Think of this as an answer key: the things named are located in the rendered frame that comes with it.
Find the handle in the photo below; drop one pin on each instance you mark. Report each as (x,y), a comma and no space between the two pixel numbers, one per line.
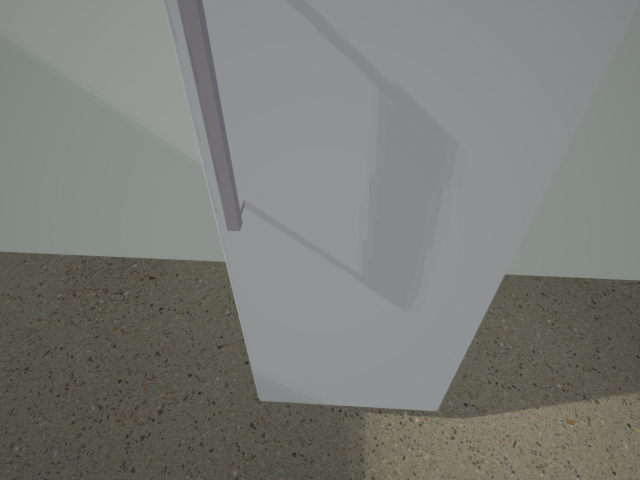
(199,49)

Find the fridge door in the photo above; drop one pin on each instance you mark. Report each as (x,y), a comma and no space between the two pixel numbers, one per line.
(391,155)

